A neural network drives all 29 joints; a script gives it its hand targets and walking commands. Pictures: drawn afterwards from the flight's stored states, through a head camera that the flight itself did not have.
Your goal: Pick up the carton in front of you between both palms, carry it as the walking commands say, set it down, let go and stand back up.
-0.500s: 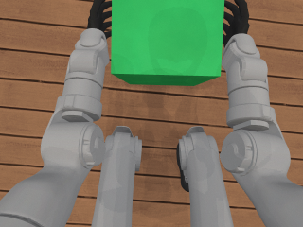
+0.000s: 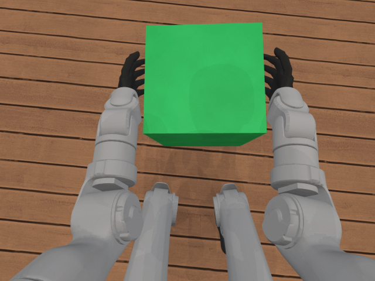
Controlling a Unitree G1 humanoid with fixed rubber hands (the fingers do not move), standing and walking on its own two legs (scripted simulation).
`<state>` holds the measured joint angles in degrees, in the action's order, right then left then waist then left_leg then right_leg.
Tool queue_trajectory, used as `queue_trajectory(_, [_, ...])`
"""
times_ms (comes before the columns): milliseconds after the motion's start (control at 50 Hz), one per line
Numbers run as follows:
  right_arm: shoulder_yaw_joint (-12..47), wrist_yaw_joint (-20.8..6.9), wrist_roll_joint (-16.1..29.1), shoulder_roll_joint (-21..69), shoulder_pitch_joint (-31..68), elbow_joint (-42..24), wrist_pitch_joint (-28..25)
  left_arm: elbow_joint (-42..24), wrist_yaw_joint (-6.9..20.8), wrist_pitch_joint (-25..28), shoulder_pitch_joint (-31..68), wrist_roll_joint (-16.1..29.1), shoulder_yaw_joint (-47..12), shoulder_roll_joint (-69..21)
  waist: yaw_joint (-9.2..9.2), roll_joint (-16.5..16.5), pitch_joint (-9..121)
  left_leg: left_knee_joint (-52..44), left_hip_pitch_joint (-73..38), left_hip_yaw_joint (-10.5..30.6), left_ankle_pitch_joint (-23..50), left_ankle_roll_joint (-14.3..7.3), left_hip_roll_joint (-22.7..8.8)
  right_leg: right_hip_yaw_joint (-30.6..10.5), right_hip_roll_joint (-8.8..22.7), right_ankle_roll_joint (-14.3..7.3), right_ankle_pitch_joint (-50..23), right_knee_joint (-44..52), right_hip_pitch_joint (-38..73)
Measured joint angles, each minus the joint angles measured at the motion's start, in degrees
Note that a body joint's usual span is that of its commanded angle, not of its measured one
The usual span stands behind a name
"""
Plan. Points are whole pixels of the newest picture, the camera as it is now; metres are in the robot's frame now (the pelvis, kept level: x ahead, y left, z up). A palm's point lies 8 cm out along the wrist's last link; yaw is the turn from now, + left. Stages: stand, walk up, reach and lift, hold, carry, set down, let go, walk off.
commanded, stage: reach and lift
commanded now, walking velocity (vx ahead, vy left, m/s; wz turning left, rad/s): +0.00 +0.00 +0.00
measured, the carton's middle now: (202, 98) +0.49 -0.01 -0.12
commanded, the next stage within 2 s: hold in 2.00 s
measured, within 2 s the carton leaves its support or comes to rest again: neither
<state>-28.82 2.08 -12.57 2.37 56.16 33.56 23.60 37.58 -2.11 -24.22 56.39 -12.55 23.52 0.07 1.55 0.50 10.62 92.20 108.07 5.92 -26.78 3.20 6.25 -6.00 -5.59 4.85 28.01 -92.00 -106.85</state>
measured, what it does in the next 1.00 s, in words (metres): rises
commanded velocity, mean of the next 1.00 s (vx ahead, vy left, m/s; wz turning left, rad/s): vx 0.00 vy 0.00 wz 0.00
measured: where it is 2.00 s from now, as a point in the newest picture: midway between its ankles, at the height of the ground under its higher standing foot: (192, 235)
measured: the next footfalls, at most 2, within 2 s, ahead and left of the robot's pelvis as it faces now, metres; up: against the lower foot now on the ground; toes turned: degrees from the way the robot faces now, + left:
none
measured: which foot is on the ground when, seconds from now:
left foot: down 0.00-1.00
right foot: down 0.00-1.00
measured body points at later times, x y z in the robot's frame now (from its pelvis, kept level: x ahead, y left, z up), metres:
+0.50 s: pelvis +0.05 +0.00 +0.14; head +0.18 +0.01 +0.57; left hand +0.44 +0.15 +0.09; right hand +0.44 -0.16 +0.11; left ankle +0.10 +0.13 -0.50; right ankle +0.10 -0.14 -0.50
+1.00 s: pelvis +0.09 +0.00 +0.23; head +0.08 +0.00 +0.68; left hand +0.39 +0.15 +0.24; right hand +0.40 -0.16 +0.25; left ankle +0.10 +0.13 -0.50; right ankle +0.10 -0.14 -0.50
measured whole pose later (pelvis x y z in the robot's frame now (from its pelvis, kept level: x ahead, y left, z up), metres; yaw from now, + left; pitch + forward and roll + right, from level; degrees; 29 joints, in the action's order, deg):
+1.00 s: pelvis +0.09 +0.00 +0.23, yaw +1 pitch +3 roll +0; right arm -15.6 0.3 -14.7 8.9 15.7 21.4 30.5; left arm 23.0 -1.2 -31.5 14.9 -13.4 14.8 -8.7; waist 0.4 0.2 6.0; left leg 28.5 18.1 8.0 -13.3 0.9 2.9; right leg -8.5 -2.0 1.5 14.3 -28.9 -17.7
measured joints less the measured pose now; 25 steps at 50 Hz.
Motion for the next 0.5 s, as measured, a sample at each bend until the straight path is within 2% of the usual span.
queue_trajectory(500, [5.79,-0.38,0.38,4.77,-23.75,-2.12,-3.67,-3.47,-0.22,3.45,-24.35,0.98,-3.51,-5.57,-0.41,-0.26,1.74,-28.22,-40.9,1.08,2.89,-1.35,-1.3,-1.52,1.15,-1.9,-3.28,28.13,40.52])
